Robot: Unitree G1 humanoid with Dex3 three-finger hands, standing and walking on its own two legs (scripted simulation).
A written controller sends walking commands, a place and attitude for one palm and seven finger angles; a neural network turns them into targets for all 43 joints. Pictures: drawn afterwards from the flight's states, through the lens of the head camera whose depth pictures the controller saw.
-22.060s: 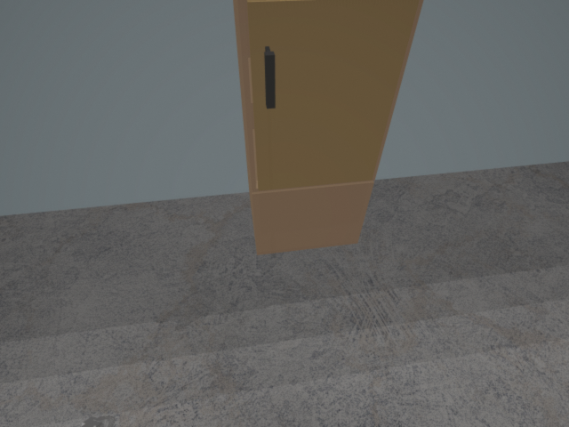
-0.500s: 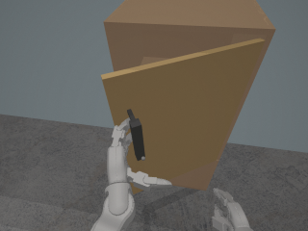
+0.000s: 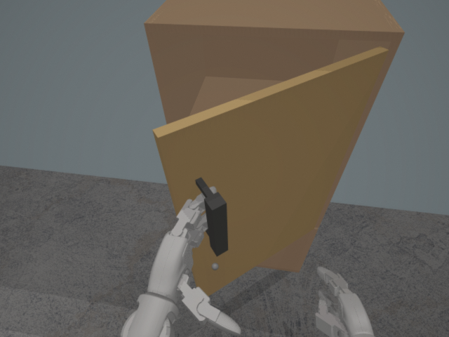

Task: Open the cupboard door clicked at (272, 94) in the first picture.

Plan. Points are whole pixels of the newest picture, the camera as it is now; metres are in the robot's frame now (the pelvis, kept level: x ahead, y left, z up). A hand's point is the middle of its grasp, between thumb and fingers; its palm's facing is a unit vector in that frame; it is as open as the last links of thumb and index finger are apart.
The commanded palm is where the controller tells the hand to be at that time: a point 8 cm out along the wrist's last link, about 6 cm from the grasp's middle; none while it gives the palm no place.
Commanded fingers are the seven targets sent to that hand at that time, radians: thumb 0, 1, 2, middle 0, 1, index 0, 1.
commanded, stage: slide the hand sideways off the handle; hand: left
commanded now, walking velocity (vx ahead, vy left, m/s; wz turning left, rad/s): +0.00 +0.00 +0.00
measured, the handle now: (210, 217) +0.29 +0.04 +0.10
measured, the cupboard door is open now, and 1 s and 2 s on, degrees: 40 40 40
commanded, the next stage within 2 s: draw the hand back to the body in 0.72 s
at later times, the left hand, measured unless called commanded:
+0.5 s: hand (175, 284) +0.18 +0.08 +0.10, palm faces -0.12 -0.99 -0.04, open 16.1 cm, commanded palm +0.15 +0.15 +0.10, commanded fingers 0.00 -0.50 0.30 -0.15 -0.30 -0.15 -0.30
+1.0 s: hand (146, 285) +0.17 +0.12 +0.10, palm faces -0.11 -0.99 -0.08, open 16.3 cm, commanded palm +0.14 +0.18 +0.12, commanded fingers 0.00 -0.50 0.30 -0.15 -0.30 -0.15 -0.30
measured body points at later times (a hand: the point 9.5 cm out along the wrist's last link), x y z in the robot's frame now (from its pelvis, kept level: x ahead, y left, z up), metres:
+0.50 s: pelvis +0.01 -0.02 -0.01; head +0.02 -0.03 +0.44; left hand +0.18 +0.14 +0.10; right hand +0.20 -0.24 -0.07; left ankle -0.01 +0.10 -0.70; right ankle +0.04 -0.10 -0.70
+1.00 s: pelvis +0.01 +0.00 -0.01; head +0.01 -0.01 +0.44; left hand +0.17 +0.18 +0.11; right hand +0.20 -0.21 -0.06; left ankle -0.01 +0.10 -0.70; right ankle +0.04 -0.10 -0.70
